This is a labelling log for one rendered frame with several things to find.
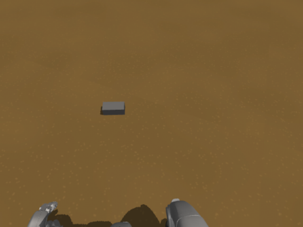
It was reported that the left robot hand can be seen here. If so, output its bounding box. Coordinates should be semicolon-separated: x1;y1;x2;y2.
27;201;63;227

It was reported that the carton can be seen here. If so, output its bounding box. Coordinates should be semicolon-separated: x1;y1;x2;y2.
102;102;125;115

